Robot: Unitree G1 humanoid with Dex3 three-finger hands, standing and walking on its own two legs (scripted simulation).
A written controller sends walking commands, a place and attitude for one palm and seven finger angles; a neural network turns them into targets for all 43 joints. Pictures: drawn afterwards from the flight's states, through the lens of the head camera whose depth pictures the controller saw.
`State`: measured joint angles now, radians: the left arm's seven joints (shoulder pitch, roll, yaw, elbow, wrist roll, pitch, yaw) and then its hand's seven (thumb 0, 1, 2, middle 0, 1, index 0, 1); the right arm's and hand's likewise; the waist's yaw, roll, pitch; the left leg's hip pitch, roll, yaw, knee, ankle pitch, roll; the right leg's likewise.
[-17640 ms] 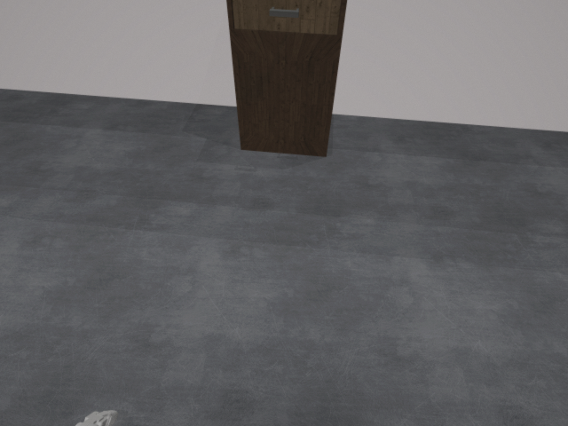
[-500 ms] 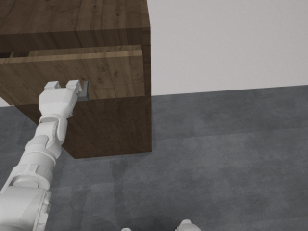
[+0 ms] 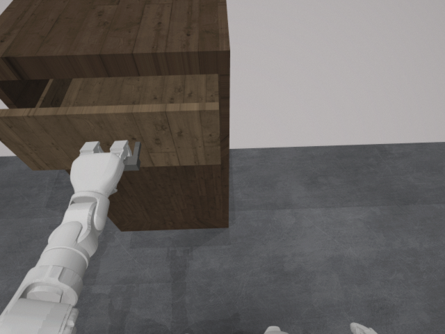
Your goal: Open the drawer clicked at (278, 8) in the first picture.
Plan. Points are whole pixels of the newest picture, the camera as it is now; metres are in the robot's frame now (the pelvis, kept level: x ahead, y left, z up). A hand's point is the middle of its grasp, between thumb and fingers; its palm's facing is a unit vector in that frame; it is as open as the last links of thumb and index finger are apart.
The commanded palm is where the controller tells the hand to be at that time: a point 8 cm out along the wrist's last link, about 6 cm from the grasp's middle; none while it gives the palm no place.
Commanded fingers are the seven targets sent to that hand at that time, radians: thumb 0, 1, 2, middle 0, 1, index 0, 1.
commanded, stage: pull the drawer open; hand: left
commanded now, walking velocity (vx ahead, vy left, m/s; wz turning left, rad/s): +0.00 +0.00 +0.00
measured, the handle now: (111, 155) +0.45 +0.25 +0.02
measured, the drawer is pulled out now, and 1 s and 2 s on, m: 0.10 0.21 0.30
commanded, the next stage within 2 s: none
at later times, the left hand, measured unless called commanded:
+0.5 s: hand (105, 208) +0.34 +0.24 +0.00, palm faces -0.01 -0.02 -1.00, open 5.6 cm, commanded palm +0.31 +0.24 +0.05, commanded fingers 0.00 0.90 0.90 -0.40 -1.35 -0.40 -1.35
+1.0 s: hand (99, 236) +0.29 +0.23 +0.00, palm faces -0.01 -0.05 -1.00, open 5.5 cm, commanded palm +0.25 +0.24 +0.05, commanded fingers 0.00 0.90 0.90 -0.40 -1.35 -0.40 -1.35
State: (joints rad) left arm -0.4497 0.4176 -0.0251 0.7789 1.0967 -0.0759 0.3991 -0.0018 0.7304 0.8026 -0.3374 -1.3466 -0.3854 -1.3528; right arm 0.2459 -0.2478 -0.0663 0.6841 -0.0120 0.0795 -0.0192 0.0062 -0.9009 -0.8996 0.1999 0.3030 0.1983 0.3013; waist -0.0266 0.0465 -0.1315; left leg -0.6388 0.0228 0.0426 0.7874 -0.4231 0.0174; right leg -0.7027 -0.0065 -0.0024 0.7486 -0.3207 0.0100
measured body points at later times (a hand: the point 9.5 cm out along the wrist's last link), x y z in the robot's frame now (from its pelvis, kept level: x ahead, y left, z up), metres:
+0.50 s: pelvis +0.00 +0.00 +0.00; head +0.06 -0.02 +0.45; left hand +0.34 +0.24 +0.05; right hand +0.13 -0.27 -0.12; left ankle -0.03 +0.11 -0.71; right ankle +0.02 -0.13 -0.71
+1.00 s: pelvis +0.01 -0.01 +0.01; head +0.06 -0.03 +0.45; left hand +0.28 +0.23 +0.05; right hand +0.19 -0.25 -0.11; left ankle -0.03 +0.11 -0.71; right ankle +0.02 -0.13 -0.71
